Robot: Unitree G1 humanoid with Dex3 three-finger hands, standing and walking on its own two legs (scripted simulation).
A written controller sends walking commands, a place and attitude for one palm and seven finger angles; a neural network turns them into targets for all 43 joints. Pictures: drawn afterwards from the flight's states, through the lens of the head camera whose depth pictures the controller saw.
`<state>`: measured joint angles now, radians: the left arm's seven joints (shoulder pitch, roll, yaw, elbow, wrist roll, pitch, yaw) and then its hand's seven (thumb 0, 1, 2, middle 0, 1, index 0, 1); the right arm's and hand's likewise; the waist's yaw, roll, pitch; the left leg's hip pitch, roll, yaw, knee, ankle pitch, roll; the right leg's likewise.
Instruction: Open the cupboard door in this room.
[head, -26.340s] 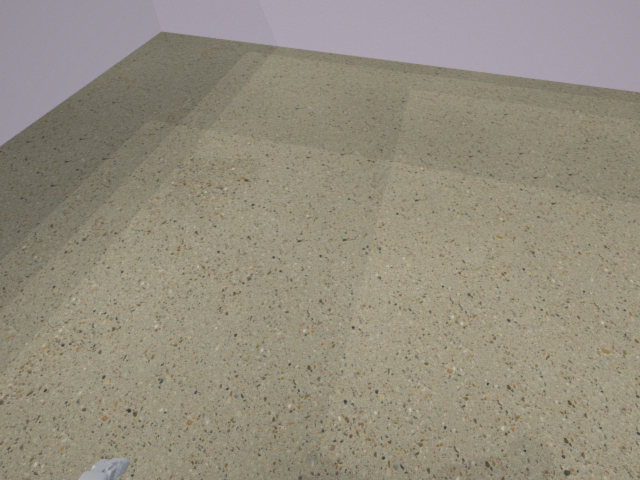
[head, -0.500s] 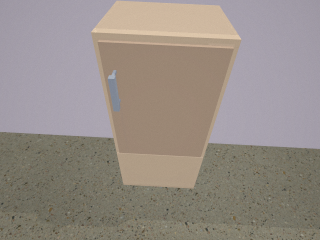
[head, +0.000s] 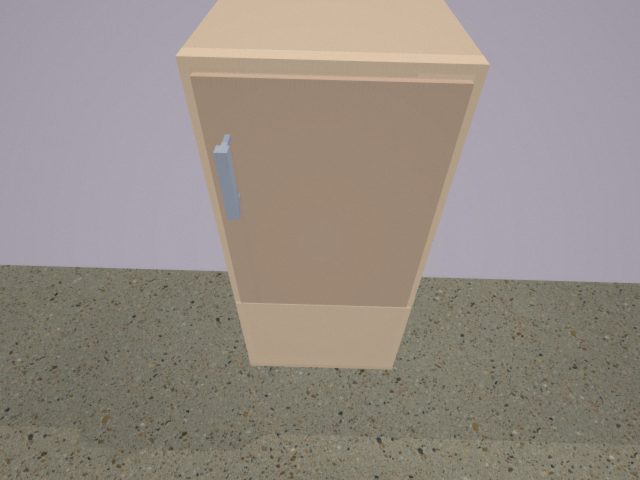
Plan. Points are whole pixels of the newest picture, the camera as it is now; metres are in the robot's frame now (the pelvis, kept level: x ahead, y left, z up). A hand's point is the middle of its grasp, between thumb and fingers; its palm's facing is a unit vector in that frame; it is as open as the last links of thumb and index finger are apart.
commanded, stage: come to a stop and stand still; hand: left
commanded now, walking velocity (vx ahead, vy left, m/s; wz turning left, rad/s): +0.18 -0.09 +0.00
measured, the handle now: (230, 177) +0.59 +0.20 +0.06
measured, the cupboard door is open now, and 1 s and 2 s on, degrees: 0 0 0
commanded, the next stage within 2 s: look again from close up in 1.60 s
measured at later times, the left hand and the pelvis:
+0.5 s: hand out of the picture +0.10 +0.19 -0.18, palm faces +0.08 -0.97 -0.22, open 7.3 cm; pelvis +0.05 +0.01 -0.01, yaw +2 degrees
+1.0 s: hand out of the picture +0.03 +0.19 -0.16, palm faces +0.02 -0.97 -0.26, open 7.4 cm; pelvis +0.03 +0.01 +0.01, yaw +0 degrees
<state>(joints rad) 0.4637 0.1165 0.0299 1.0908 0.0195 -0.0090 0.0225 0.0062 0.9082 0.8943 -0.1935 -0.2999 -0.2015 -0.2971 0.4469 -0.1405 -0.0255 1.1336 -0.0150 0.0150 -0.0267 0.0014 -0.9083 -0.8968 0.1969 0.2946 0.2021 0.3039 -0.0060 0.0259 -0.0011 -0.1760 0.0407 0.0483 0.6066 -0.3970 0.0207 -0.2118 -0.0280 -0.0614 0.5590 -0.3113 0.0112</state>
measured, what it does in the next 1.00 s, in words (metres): steps on the spot: right foot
